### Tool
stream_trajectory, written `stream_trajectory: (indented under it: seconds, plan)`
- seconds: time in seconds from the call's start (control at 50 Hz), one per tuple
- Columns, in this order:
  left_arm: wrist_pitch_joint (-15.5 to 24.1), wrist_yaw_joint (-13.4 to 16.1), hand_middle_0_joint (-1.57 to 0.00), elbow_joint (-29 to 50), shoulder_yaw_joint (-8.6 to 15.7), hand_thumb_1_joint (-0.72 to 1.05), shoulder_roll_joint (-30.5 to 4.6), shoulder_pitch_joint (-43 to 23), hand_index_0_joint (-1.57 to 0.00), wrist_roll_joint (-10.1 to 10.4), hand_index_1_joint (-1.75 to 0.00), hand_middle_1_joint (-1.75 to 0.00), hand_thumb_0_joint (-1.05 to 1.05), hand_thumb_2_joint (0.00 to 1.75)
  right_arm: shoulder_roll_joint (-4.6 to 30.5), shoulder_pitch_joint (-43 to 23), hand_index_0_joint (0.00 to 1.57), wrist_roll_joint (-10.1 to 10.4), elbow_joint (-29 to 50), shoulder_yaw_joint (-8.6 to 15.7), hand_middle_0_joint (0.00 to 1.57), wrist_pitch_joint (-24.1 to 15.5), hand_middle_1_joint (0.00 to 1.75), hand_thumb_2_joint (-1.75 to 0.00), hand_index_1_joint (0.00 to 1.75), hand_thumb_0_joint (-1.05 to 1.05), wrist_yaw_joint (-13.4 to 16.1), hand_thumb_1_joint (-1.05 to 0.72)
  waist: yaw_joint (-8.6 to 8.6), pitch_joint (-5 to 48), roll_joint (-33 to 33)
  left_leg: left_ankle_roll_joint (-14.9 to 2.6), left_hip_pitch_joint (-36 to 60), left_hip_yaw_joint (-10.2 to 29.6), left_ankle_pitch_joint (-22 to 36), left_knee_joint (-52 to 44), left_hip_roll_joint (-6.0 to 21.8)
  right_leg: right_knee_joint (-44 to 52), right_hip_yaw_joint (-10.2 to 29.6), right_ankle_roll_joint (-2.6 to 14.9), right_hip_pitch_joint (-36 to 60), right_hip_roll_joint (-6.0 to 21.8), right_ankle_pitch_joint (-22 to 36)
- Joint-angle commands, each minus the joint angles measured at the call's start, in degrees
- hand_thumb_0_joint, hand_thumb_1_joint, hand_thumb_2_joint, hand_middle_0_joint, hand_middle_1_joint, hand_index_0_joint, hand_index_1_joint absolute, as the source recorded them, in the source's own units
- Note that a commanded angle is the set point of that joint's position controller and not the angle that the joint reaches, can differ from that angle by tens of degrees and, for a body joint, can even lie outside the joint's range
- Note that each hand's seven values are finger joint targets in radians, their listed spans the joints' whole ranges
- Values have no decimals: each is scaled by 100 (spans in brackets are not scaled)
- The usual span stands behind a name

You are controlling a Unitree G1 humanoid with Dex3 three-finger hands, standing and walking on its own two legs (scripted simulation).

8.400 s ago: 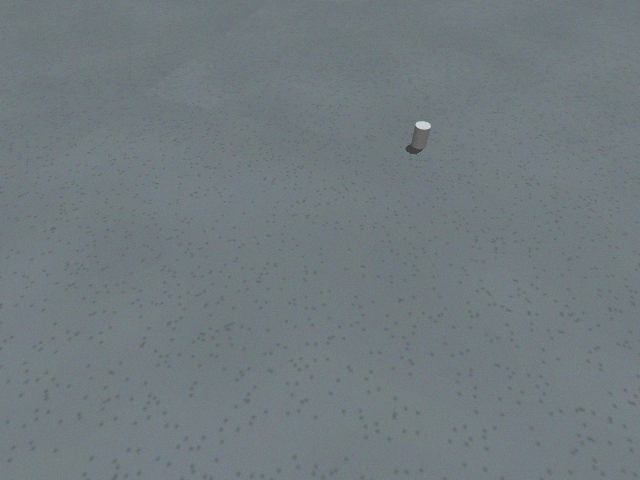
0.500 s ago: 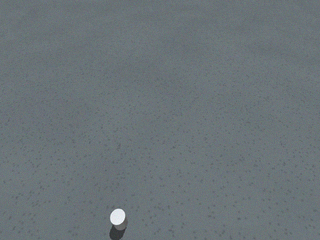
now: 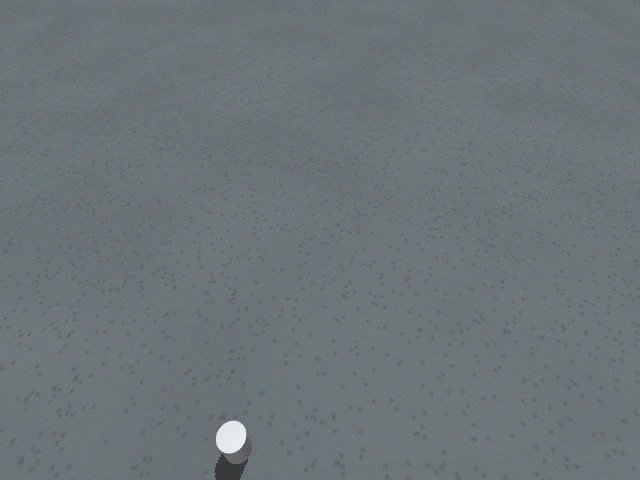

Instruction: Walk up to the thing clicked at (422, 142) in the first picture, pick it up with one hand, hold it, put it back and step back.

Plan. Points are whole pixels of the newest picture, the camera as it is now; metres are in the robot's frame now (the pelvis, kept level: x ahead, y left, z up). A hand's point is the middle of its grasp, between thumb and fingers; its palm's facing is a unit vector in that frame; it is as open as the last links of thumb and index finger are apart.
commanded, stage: stand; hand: left
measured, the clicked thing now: (234, 442) +0.36 +0.24 -0.72
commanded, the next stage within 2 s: rise first in 0.66 s
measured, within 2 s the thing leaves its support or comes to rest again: neither
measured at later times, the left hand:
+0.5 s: hand out of the picture +0.07 +0.25 -0.16, palm faces -0.02 -0.94 -0.35, open 7.4 cm
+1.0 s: hand out of the picture +0.15 +0.25 -0.17, palm faces +0.00 -0.94 -0.34, open 9.4 cm
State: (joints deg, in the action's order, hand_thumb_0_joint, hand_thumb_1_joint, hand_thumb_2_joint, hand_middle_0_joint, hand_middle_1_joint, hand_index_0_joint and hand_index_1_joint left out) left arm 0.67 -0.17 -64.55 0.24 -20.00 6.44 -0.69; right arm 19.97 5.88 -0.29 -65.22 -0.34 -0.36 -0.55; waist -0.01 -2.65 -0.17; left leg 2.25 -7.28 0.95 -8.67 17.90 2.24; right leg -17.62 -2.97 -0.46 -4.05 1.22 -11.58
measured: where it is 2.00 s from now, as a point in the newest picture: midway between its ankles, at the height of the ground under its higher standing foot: outside the picture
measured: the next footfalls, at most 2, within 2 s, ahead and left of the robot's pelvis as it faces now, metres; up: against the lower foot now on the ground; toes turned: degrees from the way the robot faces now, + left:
none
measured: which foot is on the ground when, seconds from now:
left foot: down 0.00-1.00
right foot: down 0.00-1.00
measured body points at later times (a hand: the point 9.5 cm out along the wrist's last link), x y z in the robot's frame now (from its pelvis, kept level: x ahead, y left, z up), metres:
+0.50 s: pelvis +0.00 +0.00 +0.00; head +0.01 +0.00 +0.45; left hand +0.07 +0.30 -0.13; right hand +0.07 -0.30 -0.14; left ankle +0.01 +0.14 -0.75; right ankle -0.02 -0.12 -0.75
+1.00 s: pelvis -0.01 +0.00 -0.02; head +0.05 +0.01 +0.43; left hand +0.15 +0.30 -0.14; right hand +0.08 -0.27 -0.14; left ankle +0.01 +0.14 -0.75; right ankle -0.02 -0.12 -0.75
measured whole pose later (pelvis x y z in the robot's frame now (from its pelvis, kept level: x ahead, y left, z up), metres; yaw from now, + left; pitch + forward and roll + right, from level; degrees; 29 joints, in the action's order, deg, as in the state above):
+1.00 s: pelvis -0.01 +0.00 -0.02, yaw -1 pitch +6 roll +0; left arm 1.5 -1.4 -61.3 9.1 -19.5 -3.3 -5.0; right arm 14.9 11.1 1.7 -47.3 1.3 -2.5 1.1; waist 1.2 -1.3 0.5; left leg 2.0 -24.4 0.6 -13.9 32.5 2.5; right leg -32.8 -2.0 -0.3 -21.7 1.2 -16.9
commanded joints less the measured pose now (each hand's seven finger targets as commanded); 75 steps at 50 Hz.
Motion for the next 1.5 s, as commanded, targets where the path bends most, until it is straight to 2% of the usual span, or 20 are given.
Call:
stream_trajectory:
  seconds: [0.0,0.1,0.72,0.74,0.76,0.78,0.8,0.82,0.86,0.88,0.9,0.92,0.96,1.04,1.08,1.16,1.3,1.36,1.44,1.48]
  plan:
    - [86,53,-20,348,229,90,-1275,-224,-20,22,-30,-30,0,90,1223,-192,20,-24,347,213,20,-125,30,-90,30,0,107,-90,-2,361,-14,-246,110,412,797,-219,550,311,547,159,-100,686,624]
    - [107,59,-20,337,214,90,-1265,-174,-20,11,-30,-30,0,90,1187,-193,20,-23,359,208,20,-129,30,-90,30,0,105,-90,-20,462,67,-275,193,410,1039,-144,580,261,531,141,-23,707,932]
    - [95,55,-20,364,215,90,-1284,-152,-20,18,-30,-30,0,90,1203,-110,20,-31,368,207,20,-128,30,-90,30,0,105,-90,0,299,8,-264,145,396,809,-239,560,277,571,159,-170,680,654]
    - [95,54,-28,370,212,82,-1264,-121,-28,14,-38,-38,0,86,1235,-141,20,-33,377,219,20,-126,30,-92,30,0,106,-98,-22,342,-25,-265,199,386,829,-208,569,284,564,151,-167,678,653]
    - [642,125,-23,2381,156,74,-214,-2132,-20,310,-46,-46,0,94,280,-98,20,377,1994,11,20,-406,30,-92,30,0,225,-99,714,-73,-384,-263,-445,-428,-234,188,-305,-41,238,100,-1441,-23,331]
    - [593,161,-23,2032,319,66,-582,-2546,-20,277,-54,-54,0,92,424,231,20,379,1660,47,20,-409,30,-92,30,0,285,-96,507,213,47,-301,-403,-354,-227,255,-289,-75,135,60,-1107,-15,269]
    - [352,199,-22,1057,681,58,-1077,-1643,-20,162,-62,-60,0,90,610,403,20,358,1586,122,20,-346,30,-92,30,0,318,-95,413,116,241,-322,-579,-355,-352,368,-322,-112,79,82,-1182,-60,38]
    - [244,129,-20,614,794,50,-1135,-1143,-20,104,-68,-68,0,87,618,446,20,362,1703,195,20,-287,30,-91,30,0,309,-93,213,62,229,-303,-774,-359,-268,515,-289,-279,32,109,-1251,-96,-24]
    - [304,28,-6,901,891,35,-1403,-1724,-8,-112,-68,-68,0,80,618,576,20,301,1929,357,20,-333,30,-91,30,0,368,-93,208,770,259,-319,-731,-315,25,813,-266,-630,81,102,-1312,-84,328]
    - [263,-32,0,744,1001,27,-1453,-1460,0,-260,-60,-60,0,72,615,592,20,253,2072,409,20,-366,30,-90,30,0,363,-91,184,1011,251,-313,-856,-288,193,1020,-277,-869,85,98,-1337,-82,539]
    - [194,-75,-8,393,1094,25,-1390,-1048,-8,-409,-68,-68,0,80,603,761,20,199,2095,467,20,-365,30,-92,30,0,332,-99,145,1210,224,-302,-1047,-254,293,1250,-285,-1135,82,115,-1440,-86,636]
    - [163,-104,0,395,1263,17,-1391,-749,0,-553,-60,-60,0,72,562,845,20,140,2204,534,20,-369,30,-90,30,0,281,-91,-55,1447,98,-273,-1207,-250,492,1439,-312,-1325,77,143,-1424,-90,717]
    - [73,-56,-8,724,1427,12,-1306,-301,-8,-585,-60,-60,0,72,492,861,20,143,2514,572,20,-358,30,-92,30,0,241,-98,-240,1888,-246,-209,-1191,-281,648,1558,-336,-1533,96,177,-1350,-120,751]
    - [-303,61,0,1309,1252,-9,-1023,-709,-2,-605,-50,-52,0,59,403,613,20,178,2983,530,20,-375,30,-89,30,0,211,-89,-58,1420,-324,-181,-1678,-235,79,1751,-279,-1681,67,172,-1996,-151,123]
    - [-456,87,0,1664,1455,-23,-1209,-469,0,-586,-34,-36,0,43,416,608,20,187,3197,565,20,-405,30,-88,30,0,219,-83,-48,1547,-143,-202,-1817,-206,25,1923,-247,-1835,54,154,-2101,-170,33]
    - [-628,44,-2,2427,1375,-41,-1016,-441,-2,-484,-37,-37,0,40,360,679,20,174,3378,555,20,-548,30,-88,30,0,256,-82,76,1542,-118,-218,-2100,-192,-225,2296,-206,-2183,60,122,-2564,-164,-201]
    - [-804,-10,-4,3581,1435,-54,-1001,-17,-4,-437,-26,-26,0,25,337,798,20,137,3589,559,20,-782,30,-88,30,0,375,-81,235,1919,-287,-222,-2239,-82,31,2866,-109,-2807,60,105,-3015,-170,57]
    - [-943,-38,-6,3938,1513,-56,-994,408,-7,-420,-38,-39,0,34,319,794,20,118,3649,546,20,-854,30,-88,30,0,410,-84,176,2028,-464,-207,-2312,-36,138,3017,-76,-2998,41,116,-3152,-166,74]
    - [-1183,-46,-6,4353,1551,-59,-993,757,-5,-386,-17,-17,0,13,262,749,20,111,3797,500,20,-916,30,-88,30,0,471,-81,156,2005,-377,-242,-2586,-46,138,3241,-101,-3098,54,99,-3199,-150,126]
    - [-1277,-56,-7,4539,1601,-59,-996,816,-7,-362,-21,-21,0,17,254,721,20,96,3873,490,20,-949,30,-88,30,0,495,-82,180,2018,-409,-238,-2669,-22,116,3328,-90,-3188,27,98,-3284,-158,86]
